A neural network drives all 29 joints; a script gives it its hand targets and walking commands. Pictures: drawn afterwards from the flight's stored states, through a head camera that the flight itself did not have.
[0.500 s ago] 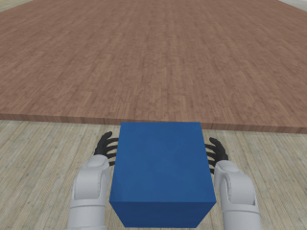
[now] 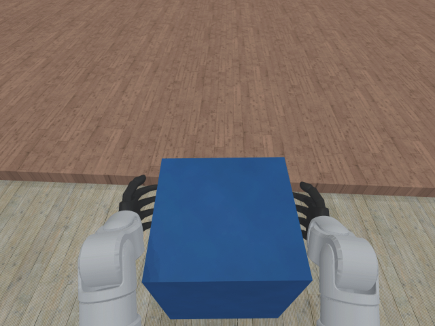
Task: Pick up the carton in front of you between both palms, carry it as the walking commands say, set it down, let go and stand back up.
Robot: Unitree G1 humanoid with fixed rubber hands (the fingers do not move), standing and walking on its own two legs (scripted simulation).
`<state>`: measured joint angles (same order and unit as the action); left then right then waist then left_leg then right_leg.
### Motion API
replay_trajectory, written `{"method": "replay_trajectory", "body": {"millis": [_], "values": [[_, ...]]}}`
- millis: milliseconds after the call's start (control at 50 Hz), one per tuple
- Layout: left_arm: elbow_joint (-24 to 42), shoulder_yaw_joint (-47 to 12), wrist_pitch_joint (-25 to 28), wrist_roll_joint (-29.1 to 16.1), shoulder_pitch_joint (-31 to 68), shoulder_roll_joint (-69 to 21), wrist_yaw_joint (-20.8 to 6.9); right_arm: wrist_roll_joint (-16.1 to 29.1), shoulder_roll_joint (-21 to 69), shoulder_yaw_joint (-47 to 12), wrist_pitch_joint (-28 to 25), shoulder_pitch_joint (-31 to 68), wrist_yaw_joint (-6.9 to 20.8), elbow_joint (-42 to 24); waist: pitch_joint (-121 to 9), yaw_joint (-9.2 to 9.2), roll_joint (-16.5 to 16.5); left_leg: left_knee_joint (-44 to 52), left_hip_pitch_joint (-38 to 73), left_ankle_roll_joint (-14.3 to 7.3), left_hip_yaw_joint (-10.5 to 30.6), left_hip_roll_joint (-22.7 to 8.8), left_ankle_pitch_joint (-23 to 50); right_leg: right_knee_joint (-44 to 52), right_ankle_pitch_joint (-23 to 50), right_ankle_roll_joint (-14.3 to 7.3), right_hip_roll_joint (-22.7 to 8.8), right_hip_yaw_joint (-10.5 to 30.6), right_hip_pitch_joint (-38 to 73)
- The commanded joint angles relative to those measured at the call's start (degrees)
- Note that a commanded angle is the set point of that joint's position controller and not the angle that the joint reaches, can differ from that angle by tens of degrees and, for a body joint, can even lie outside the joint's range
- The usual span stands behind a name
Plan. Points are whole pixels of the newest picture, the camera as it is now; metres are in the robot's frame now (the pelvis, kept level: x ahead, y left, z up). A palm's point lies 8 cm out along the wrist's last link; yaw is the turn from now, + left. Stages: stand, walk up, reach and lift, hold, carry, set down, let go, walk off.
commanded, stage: carry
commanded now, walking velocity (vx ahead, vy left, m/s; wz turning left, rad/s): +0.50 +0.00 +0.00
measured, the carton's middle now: (223, 243) +0.28 +0.01 +0.02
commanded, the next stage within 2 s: none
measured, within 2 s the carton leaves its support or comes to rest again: neither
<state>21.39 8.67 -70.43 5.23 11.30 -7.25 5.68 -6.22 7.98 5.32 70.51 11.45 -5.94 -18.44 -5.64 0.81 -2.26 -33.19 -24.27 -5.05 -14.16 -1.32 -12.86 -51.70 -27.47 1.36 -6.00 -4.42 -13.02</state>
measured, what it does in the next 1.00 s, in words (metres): walks ahead: right foot, then left foot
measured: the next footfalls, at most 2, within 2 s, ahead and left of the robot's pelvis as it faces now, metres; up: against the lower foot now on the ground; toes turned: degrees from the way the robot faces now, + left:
right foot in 0.38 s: +0.43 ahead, -0.10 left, +0.00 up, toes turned -10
left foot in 0.88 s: +0.76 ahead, +0.10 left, +0.00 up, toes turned +11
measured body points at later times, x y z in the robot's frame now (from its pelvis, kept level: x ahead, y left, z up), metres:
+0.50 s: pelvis +0.33 -0.03 +0.01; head +0.35 -0.03 +0.46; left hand +0.60 +0.14 +0.07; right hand +0.62 -0.16 +0.06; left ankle +0.16 +0.07 -0.63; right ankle +0.39 -0.09 -0.72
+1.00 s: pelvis +0.64 +0.03 +0.00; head +0.69 +0.04 +0.44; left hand +1.03 +0.18 +0.15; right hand +1.02 -0.12 +0.15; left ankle +0.72 +0.09 -0.72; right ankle +0.51 -0.10 -0.62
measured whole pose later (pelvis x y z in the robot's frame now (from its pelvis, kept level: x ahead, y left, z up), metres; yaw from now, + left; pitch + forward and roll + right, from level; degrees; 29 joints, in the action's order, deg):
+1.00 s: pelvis +0.64 +0.03 +0.00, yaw +1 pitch +4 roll +0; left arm 5.5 12.6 -77.3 1.6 43.6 2.0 7.7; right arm -1.6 -0.6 10.7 78.4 42.3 -9.2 -5.5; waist 2.5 -2.3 -1.5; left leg -34.3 -26.8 -6.0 -11.2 -0.6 -11.5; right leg -72.7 -24.3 -3.5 -1.9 -1.3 -23.4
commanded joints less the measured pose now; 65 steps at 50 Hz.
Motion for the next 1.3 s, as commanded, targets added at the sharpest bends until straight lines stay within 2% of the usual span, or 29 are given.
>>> {"method": "replay_trajectory", "body": {"millis": [0,20,40,100,180,280,340,360,380,400,420,440,460,480,540,660,760,800,840,860,880,900,920,960,1000,1060,1160,1240,1280], "values": [[0.16,-42.88,-2.31,-24.59,27.87,-49.0,-16.12,22.13,48.57,-37.23,0.52,27.99,13.56,-5.56,-14.52,-2.31,7.69,19.34,34.86,-8.06,37.05,-22.18,4.34,-20.05,1.68,-2.98,-0.84,3.14,-30.86],[-0.61,-42.92,-1.86,-24.36,27.4,-50.64,-16.19,22.51,50.19,-38.04,0.25,29.26,13.78,-6.25,-14.43,-2.07,3.41,19.84,32.48,-6.11,31.95,-21.09,7.03,-16.83,5.49,-3.27,-2.26,3.69,-29.8],[-0.76,-43.01,-1.28,-23.77,27.01,-51.87,-16.11,23.18,51.66,-38.87,-0.09,30.39,14.06,-7.03,-14.52,-1.82,3.17,20.73,30.58,-4.15,26.93,-19.25,9.07,-12.31,8.33,-3.09,-2.67,3.53,-27.57],[-0.67,-43.2,0.36,-21.9,24.36,-55.07,-15.25,25.21,53.46,-40.42,-0.78,30.92,15.09,-8.84,-14.24,-1.94,6.98,21.73,30.86,-2.91,18.82,-16.14,15.18,-2.92,12.04,-2.06,-0.37,-0.07,-25.39],[-0.55,-42.68,1.33,-19.01,20.04,-55.05,-13.81,26.04,52.01,-40.8,-0.96,27.53,16.4,-8.6,-11.38,-2.03,9.26,21.2,32.97,-2.57,11.95,-13.07,23.9,10.76,18.1,-1.39,1.73,-4.01,-26.0],[0.0,-43.52,1.22,-19.38,19.21,-53.89,-14.07,24.68,50.32,-40.3,-1.14,24.19,16.76,-7.12,-6.83,-2.27,11.56,19.42,30.72,-0.79,6.44,-11.54,32.46,22.14,25.77,-2.99,4.63,-9.27,-17.72],[-0.6,-43.78,1.34,-20.32,18.79,-53.93,-14.83,24.35,49.87,-40.47,-1.23,24.02,16.7,-7.29,-11.58,-0.66,11.1,4.56,27.11,2.42,0.42,-9.52,42.73,26.37,24.51,-3.84,8.66,-13.7,1.03],[-0.28,-43.6,1.47,-20.58,18.99,-53.7,-15.11,24.41,49.32,-40.67,-1.39,25.0,16.66,-7.98,-15.17,0.5,8.64,-5.8,20.06,3.76,0.04,-8.19,34.32,26.12,20.39,-3.9,6.38,-11.23,12.8],[0.13,-43.3,1.51,-20.68,19.42,-52.96,-15.26,24.47,48.88,-40.95,-1.36,26.65,16.67,-9.14,-18.59,1.26,-0.27,-20.2,9.94,5.24,0.79,-5.55,18.26,29.96,8.99,-6.43,-6.14,8.06,21.32],[-0.94,-42.91,2.16,-20.74,20.28,-52.78,-15.51,25.01,49.3,-41.77,-1.04,28.15,16.47,-10.93,-20.93,1.23,-15.58,-35.75,-9.14,6.73,5.46,3.07,-10.41,37.64,8.12,-15.79,-18.54,34.08,32.39],[0.48,-43.54,2.22,-22.15,20.86,-53.99,-15.64,24.7,49.31,-41.67,-1.4,28.61,16.28,-10.6,-19.22,0.53,-10.54,-43.12,-13.66,4.81,12.31,0.11,-13.62,38.68,14.46,-16.23,-19.39,32.17,30.85],[1.5,-44.01,2.49,-22.97,21.7,-55.2,-15.61,24.79,50.38,-41.55,-1.81,28.93,16.18,-10.99,-19.02,0.38,-7.34,-43.98,-14.24,3.53,13.95,-2.38,-11.5,37.66,21.31,-14.96,-16.74,26.53,27.47],[3.1,-44.56,2.71,-23.47,23.29,-56.05,-15.53,24.91,51.74,-41.48,-2.27,29.26,15.98,-11.0,-18.03,0.2,-0.87,-40.36,-13.55,2.98,14.47,-4.72,-8.06,36.92,24.98,-12.65,-15.49,20.9,23.72],[4.28,-44.8,2.77,-23.77,24.44,-56.32,-15.47,24.94,52.45,-41.4,-2.61,28.99,15.7,-11.22,-17.01,0.01,1.12,-35.76,-12.51,3.06,14.78,-6.28,-5.34,37.37,27.85,-11.03,-14.39,16.85,20.46],[6.07,-45.22,2.5,-24.63,23.56,-55.37,-15.6,23.55,52.78,-41.14,-3.21,25.8,14.55,-10.94,-17.53,0.02,-2.43,-26.75,-9.34,4.09,11.39,-5.13,-2.82,38.8,29.3,-9.25,-11.81,8.25,18.17],[7.05,-44.06,0.64,-25.17,26.39,-47.87,-15.75,22.71,47.41,-41.4,-1.9,30.03,12.6,-12.97,-11.21,0.36,-5.21,-8.55,-13.51,5.34,5.9,-3.51,5.08,39.3,35.17,-9.34,-7.97,-0.09,19.57],[3.75,-41.47,-1.7,-24.11,38.39,-38.29,-13.59,24.86,38.49,-39.96,1.54,44.29,11.86,-11.08,-7.09,2.14,-6.71,0.11,-9.91,2.64,3.18,-1.25,10.96,36.04,39.2,-9.24,-6.59,-3.33,18.98],[0.59,-40.08,-3.02,-24.4,45.42,-35.85,-12.55,25.65,35.86,-37.71,3.06,50.63,11.39,-7.42,-7.72,1.19,-7.2,1.22,-3.76,0.68,2.51,-0.46,9.33,31.44,43.81,-8.58,-6.87,-4.51,17.88],[-3.11,-38.51,-4.58,-25.31,52.23,-34.8,-11.66,26.28,33.89,-34.47,4.42,54.97,10.8,-2.12,-13.6,-2.18,-2.6,4.05,13.91,0.29,-1.23,4.31,4.76,13.97,46.61,-6.1,-2.78,-9.23,12.5],[-4.72,-37.26,-5.36,-25.71,56.35,-34.23,-11.24,26.5,32.86,-32.69,5.07,57.32,10.6,0.21,-18.8,-4.66,3.74,4.86,25.84,-0.1,10.25,-3.97,-1.25,0.39,31.89,-4.47,-1.11,-8.24,3.71],[-6.42,-36.71,-6.37,-26.86,60.12,-36.22,-10.78,26.34,30.76,-30.32,5.39,60.79,10.38,2.37,-23.72,-5.38,17.18,11.87,37.61,-8.57,39.42,-19.19,-10.28,-15.9,12.7,-2.29,6.7,-5.51,-13.74],[-8.71,-35.53,-6.78,-27.26,63.68,-36.14,-10.42,27.44,32.39,-29.71,5.88,63.1,10.31,4.61,-23.67,-5.82,20.26,17.21,40.23,-11.36,48.01,-20.49,-7.32,-25.91,-1.6,-3.41,9.17,1.66,-23.79],[-10.35,-34.88,-6.85,-27.73,67.28,-38.41,-10.19,28.9,34.56,-29.2,5.98,67.29,10.47,4.85,-22.88,-5.05,17.4,14.18,39.62,-10.65,42.57,-19.75,0.2,-30.76,-0.43,-5.21,6.24,5.04,-27.53],[-12.95,-33.01,-6.87,-27.95,71.48,-42.69,-9.89,31.89,40.63,-29.69,6.0,75.25,10.96,4.84,-21.9,-3.79,6.59,10.68,34.42,-7.02,30.78,-16.01,14.39,-26.11,4.94,-5.93,2.62,5.9,-28.05],[-15.49,-31.41,-6.84,-27.65,75.12,-46.45,-9.6,33.18,45.46,-28.92,5.81,81.52,11.34,6.18,-23.83,-2.8,7.21,11.07,32.31,-5.59,25.12,-14.81,18.3,-21.12,7.14,-5.14,1.76,5.07,-25.78],[-19.26,-29.39,-6.46,-26.57,77.26,-50.56,-9.23,32.44,48.96,-26.3,5.84,85.32,11.55,8.94,-24.45,-3.08,7.68,10.73,33.71,-6.82,21.31,-14.21,23.36,-15.78,7.73,-4.41,2.08,3.12,-28.93],[-22.0,-27.9,-5.42,-23.54,77.4,-53.99,-8.87,29.03,50.83,-24.07,5.2,84.4,11.55,11.25,-24.22,-5.36,10.87,6.72,42.06,-7.88,16.95,-12.61,34.74,-11.02,9.96,-4.41,3.32,-1.32,-37.69],[-19.91,-28.27,-4.96,-21.53,75.54,-53.8,-9.13,27.3,50.65,-25.3,4.53,81.51,11.37,9.33,-21.48,-8.39,10.42,4.03,52.74,-8.74,20.1,-14.26,39.44,-14.25,7.53,-5.75,2.33,-1.24,-51.31],[-20.17,-28.54,-4.79,-20.27,74.44,-53.03,-9.11,28.26,51.6,-27.1,4.64,82.74,11.6,8.15,-18.6,-12.68,9.25,-1.77,69.45,-8.17,24.4,-13.42,57.43,-20.55,-3.85,-6.41,5.36,-4.66,-69.41]]}}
